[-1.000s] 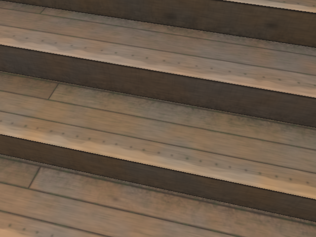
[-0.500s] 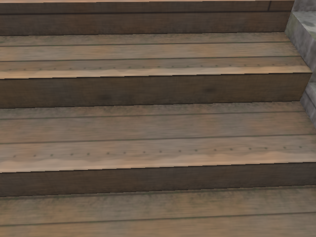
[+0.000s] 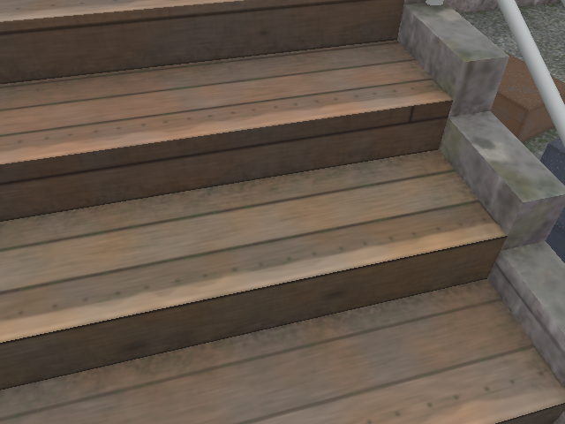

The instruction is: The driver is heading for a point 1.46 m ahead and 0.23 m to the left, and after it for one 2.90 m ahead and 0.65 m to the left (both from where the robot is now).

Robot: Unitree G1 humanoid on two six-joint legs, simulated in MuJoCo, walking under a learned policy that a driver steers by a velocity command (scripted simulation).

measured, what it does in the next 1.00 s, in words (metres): climbs, turning left: right foot 0.15 m higher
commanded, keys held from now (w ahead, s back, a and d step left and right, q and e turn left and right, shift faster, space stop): w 0.30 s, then w+q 0.52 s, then q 0.12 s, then no key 0.06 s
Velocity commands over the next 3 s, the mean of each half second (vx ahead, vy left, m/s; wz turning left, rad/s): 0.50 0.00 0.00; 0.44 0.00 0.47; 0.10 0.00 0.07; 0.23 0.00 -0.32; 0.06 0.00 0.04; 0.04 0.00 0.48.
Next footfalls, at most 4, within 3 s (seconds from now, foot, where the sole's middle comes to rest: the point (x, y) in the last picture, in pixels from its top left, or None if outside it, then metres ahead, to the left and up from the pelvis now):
0.54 right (333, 402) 0.52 -0.08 -0.52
1.04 left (189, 255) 0.77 0.22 -0.37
1.46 right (300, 230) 0.84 -0.02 -0.37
1.80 left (192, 259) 0.75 0.21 -0.37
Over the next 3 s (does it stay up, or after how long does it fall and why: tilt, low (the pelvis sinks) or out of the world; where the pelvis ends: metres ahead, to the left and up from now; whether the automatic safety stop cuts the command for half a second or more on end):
stays up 1.04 0.11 0.55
